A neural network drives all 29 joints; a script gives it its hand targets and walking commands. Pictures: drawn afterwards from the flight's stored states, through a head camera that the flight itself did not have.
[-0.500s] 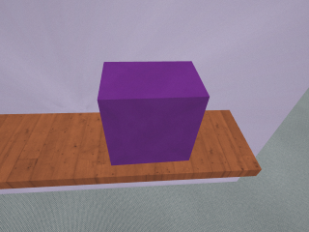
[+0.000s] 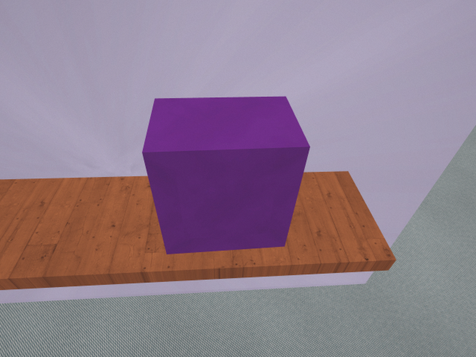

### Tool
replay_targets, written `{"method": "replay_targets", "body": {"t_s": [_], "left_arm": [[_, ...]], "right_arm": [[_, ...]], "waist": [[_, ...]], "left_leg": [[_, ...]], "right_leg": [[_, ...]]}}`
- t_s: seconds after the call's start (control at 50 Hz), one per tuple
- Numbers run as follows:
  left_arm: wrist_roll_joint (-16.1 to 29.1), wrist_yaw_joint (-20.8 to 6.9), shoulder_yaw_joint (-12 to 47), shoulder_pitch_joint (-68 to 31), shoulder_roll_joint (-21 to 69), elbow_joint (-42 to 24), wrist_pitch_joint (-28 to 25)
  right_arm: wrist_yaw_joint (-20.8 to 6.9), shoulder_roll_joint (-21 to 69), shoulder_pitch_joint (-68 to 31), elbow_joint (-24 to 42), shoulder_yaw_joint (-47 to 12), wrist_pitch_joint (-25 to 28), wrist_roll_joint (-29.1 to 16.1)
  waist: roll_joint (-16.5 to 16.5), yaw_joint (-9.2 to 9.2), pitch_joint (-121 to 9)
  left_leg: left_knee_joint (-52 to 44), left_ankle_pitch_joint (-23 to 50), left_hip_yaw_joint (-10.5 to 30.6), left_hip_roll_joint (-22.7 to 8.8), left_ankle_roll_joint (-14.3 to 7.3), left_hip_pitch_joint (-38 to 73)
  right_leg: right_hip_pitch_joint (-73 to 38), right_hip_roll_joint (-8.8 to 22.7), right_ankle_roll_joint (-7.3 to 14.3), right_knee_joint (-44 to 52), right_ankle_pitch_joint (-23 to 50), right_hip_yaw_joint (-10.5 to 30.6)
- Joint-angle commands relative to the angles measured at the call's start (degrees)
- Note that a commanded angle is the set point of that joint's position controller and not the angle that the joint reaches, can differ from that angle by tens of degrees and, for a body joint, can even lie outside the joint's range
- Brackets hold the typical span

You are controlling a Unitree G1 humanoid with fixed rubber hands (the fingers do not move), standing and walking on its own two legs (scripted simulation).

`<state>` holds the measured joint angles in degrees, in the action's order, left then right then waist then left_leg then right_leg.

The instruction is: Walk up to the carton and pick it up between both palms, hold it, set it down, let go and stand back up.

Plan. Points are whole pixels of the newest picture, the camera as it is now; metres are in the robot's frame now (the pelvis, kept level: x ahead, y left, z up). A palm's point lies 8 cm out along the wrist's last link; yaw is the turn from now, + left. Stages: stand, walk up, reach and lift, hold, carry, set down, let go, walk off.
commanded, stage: stand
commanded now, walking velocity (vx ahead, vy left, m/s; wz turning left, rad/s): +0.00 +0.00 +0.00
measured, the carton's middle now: (224, 177) +0.45 +0.02 +0.07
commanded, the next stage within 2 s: none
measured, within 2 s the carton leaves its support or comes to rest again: neither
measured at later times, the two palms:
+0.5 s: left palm out of the picture -0.06 +0.17 -0.16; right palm out of the picture -0.06 -0.22 -0.15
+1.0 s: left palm out of the picture -0.06 +0.17 -0.16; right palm out of the picture -0.07 -0.21 -0.15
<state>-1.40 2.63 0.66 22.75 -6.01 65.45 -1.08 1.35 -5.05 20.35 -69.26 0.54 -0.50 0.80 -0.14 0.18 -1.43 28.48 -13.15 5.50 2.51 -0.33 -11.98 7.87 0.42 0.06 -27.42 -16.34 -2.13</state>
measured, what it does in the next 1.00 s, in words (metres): stands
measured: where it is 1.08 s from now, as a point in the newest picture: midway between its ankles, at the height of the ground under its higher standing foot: outside the picture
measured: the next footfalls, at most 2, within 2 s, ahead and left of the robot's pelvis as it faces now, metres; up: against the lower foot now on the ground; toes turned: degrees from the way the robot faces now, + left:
none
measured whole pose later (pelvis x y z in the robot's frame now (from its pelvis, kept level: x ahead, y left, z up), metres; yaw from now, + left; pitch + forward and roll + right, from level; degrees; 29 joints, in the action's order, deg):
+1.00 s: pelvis -0.02 -0.02 +0.00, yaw +1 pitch -3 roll -1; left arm -1.0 1.9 -1.0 20.5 -6.3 64.4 0.4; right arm 2.1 -3.8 20.8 -66.3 0.0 -1.0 0.6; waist -1.2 -0.3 0.8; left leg 29.5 -11.6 7.3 0.6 2.1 -15.3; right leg 11.0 -1.6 2.2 -28.6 -15.1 -3.5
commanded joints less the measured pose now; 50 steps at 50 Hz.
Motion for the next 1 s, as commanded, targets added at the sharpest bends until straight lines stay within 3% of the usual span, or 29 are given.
{"method": "replay_targets", "body": {"t_s": [0.0,0.08,0.1,0.14,0.2,0.22,0.26,0.36,0.38,0.42,0.44,0.46,0.5,0.52,0.54,0.56,0.58,0.68,0.78,0.8,0.84,0.88,0.9,0.92,0.94,0.98], "left_arm": [[0.3,0.1,-1.1,4.2,-5.3,-0.6,-0.2],[0.3,0.0,-0.6,5.7,-3.0,-0.1,-0.4],[0.2,0.1,-0.7,5.5,-3.5,0.2,-0.4],[0.4,0.1,-1.4,5.1,-5.1,-0.3,-0.4],[0.1,0.1,-1.3,4.2,-5.0,-0.6,0.1],[0.2,0.2,-1.7,4.0,-5.3,-0.6,0.1],[0.1,0.1,-1.7,4.3,-5.6,-0.8,0.4],[0.3,-0.3,-1.1,3.5,-3.7,-0.7,0.2],[0.3,-0.4,-1.4,3.8,-4.6,-1.0,0.3],[0.4,-0.4,-1.8,2.5,-6.2,-1.3,0.4],[0.3,-0.2,-1.9,2.1,-5.9,-1.6,0.4],[0.3,-0.2,-2.0,2.7,-6.2,-1.4,0.6],[0.2,-0.2,-1.8,4.5,-4.8,-1.2,0.9],[0.3,-0.1,-1.4,4.8,-3.3,-0.8,1.1],[0.3,-0.1,-1.5,3.6,-3.9,-1.4,1.1],[0.4,-0.1,-1.9,2.4,-5.0,-1.7,1.1],[0.5,-0.4,-2.1,2.1,-5.6,-2.3,1.0],[0.6,-0.4,-2.0,2.0,-4.8,-2.3,0.6],[0.5,-0.5,-2.3,3.0,-3.6,-2.0,1.5],[0.6,-0.5,-2.3,2.3,-3.8,-2.1,1.5],[0.3,-0.3,-1.7,3.5,-2.4,-1.9,1.2],[0.3,-0.4,-2.4,3.5,-5.0,-1.9,1.2],[0.4,-0.4,-2.3,2.8,-4.7,-1.8,1.0],[0.4,-0.6,-2.5,2.0,-5.2,-2.1,1.0],[0.2,-0.5,-3.1,2.0,-6.3,-2.4,1.0],[0.6,-0.7,-2.6,2.2,-4.4,-2.6,0.7]], "right_arm": [[0.6,-3.9,4.8,0.7,-0.1,-0.1,-0.2],[0.8,-6.2,4.5,1.1,0.5,0.1,0.0],[0.7,-6.1,4.4,1.3,0.8,0.2,-0.1],[0.6,-4.8,3.9,1.6,0.1,0.2,-0.1],[0.6,-4.1,4.3,1.6,0.1,0.0,-0.1],[0.6,-3.8,4.2,1.6,-0.2,0.1,-0.1],[0.8,-4.0,4.7,1.2,-0.2,0.1,-0.1],[0.9,-4.4,6.1,1.7,-0.1,-0.5,-0.4],[0.9,-4.8,5.6,1.5,0.0,-0.7,-0.3],[0.8,-3.7,5.3,2.2,0.1,-0.8,0.0],[0.7,-4.1,5.4,2.0,0.0,-0.5,0.1],[0.8,-3.7,5.2,2.3,-0.1,-0.5,0.0],[0.8,-4.4,3.8,2.8,0.1,-0.5,0.0],[0.8,-4.4,4.5,2.8,0.1,-0.6,-0.3],[0.7,-4.3,3.6,3.4,0.2,-0.5,-0.1],[0.8,-4.1,5.3,2.9,0.0,-0.6,-0.2],[1.0,-4.0,4.9,3.0,0.0,-0.6,0.0],[0.9,-4.0,6.0,2.8,0.1,-0.1,0.1],[1.1,-3.4,5.0,3.5,-0.4,0.0,-0.1],[1.4,-4.4,4.8,3.9,0.1,-0.1,-0.2],[1.4,-4.5,3.9,4.1,0.2,-0.1,-0.1],[0.9,-4.1,4.7,3.9,0.2,0.0,-0.4],[1.0,-4.6,4.7,4.2,0.5,-0.1,-0.2],[1.0,-4.4,4.5,4.6,0.4,0.1,-0.3],[1.0,-5.3,4.7,4.2,0.6,0.0,0.1],[1.1,-4.8,4.3,4.0,0.4,-0.1,-0.1]], "waist": [[0.0,-0.09,12.5],[0.4,-0.66,9.3],[-2.0,-0.14,7.9],[0.5,-0.53,8.0],[-2.3,-0.09,9.6],[0.3,-0.2,8.5],[1.8,-0.36,11.0],[-1.1,0.35,11.4],[0.7,0.16,11.3],[-1.7,0.66,10.7],[-0.2,0.55,11.1],[-0.4,0.16,11.4],[2.7,-0.64,12.5],[0.0,-0.73,12.9],[0.8,-0.69,12.2],[-0.7,0.25,12.8],[0.7,-0.12,12.5],[-0.2,0.16,8.7],[3.3,-0.98,10.8],[1.8,-0.96,10.6],[3.7,-1.15,9.7],[1.8,-0.84,9.5],[3.8,-0.46,11.0],[1.1,-0.28,10.1],[2.9,-0.44,10.0],[3.4,-1.31,9.7]], "left_leg": [[-7.4,0.5,4.4,-4.9,-1.5,-7.9],[-6.7,1.2,4.3,-4.9,-1.6,-7.5],[-6.2,1.2,3.8,-4.7,-1.3,-4.4],[-5.5,3.3,3.2,-4.8,-1.3,-4.7],[-5.5,1.8,3.3,-4.7,-1.0,-7.1],[-5.9,1.2,3.2,-4.6,-1.0,-7.3],[-5.3,2.3,2.5,-4.3,-0.6,-7.6],[-4.8,1.9,3.0,-4.5,-0.5,-4.5],[-4.2,0.5,2.4,-3.9,-0.6,-3.9],[-4.4,-0.1,2.8,-4.3,-0.2,-4.1],[-4.4,1.0,2.9,-4.5,-0.1,-5.7],[-5.7,-0.8,3.5,-4.2,-0.1,-7.0],[-5.5,-1.8,3.1,-4.5,-0.2,-7.4],[-5.5,-3.4,3.5,-4.4,-0.3,-8.2],[-5.7,-2.9,3.4,-4.4,-0.1,-8.3],[-4.8,-2.0,2.8,-3.9,0.1,-8.1],[-4.9,-1.5,2.4,-3.7,0.1,-7.2],[-3.8,2.1,2.3,-4.0,0.2,-4.5],[-7.7,-5.0,4.8,-5.2,0.0,-11.3],[-8.4,-6.9,5.4,-5.1,-0.3,-10.7],[-7.2,-5.3,4.9,-5.0,0.0,-10.2],[-6.8,-4.0,4.3,-4.5,-0.2,-9.6],[-7.2,-5.0,4.5,-4.6,-0.1,-8.3],[-6.6,-3.6,3.9,-4.6,-0.1,-7.6],[-6.8,-3.3,4.1,-4.6,0.1,-8.7],[-8.2,-5.5,4.9,-4.9,-0.2,-9.5]], "right_leg": [[5.7,4.2,1.6,7.5,0.2,5.1],[2.7,4.2,2.1,7.2,1.8,5.4],[4.3,4.1,2.2,7.6,0.5,5.8],[4.2,4.3,2.4,7.6,1.2,6.1],[4.4,4.5,2.6,8.4,-1.1,6.1],[3.2,4.7,2.8,8.1,-1.4,6.6],[5.4,4.9,2.7,8.4,-2.2,6.9],[8.3,4.9,2.9,10.7,-5.5,7.7],[10.6,5.7,3.3,11.7,-8.6,9.1],[9.4,4.8,3.0,11.9,-9.4,7.7],[7.8,4.8,3.0,11.2,-7.0,7.4],[7.3,4.4,3.0,10.2,-7.2,6.9],[8.3,4.9,3.2,11.0,-8.5,7.6],[8.6,4.7,3.2,10.6,-9.0,7.2],[8.2,4.8,3.1,11.0,-8.8,7.2],[9.4,5.5,3.4,11.9,-11.1,8.3],[9.9,4.9,3.3,12.0,-10.9,8.1],[8.0,5.1,3.8,11.5,-7.9,8.1],[5.4,3.6,3.3,8.0,-5.6,5.3],[5.2,3.2,3.3,7.8,-6.5,4.9],[5.2,3.6,3.4,8.8,-6.2,5.6],[6.4,4.0,3.6,9.7,-6.6,6.6],[8.7,4.4,3.6,9.6,-7.2,6.8],[8.2,4.4,3.7,9.8,-6.9,6.8],[7.6,4.0,3.3,9.2,-6.3,6.1],[6.4,3.4,3.2,7.7,-4.7,5.2]]}}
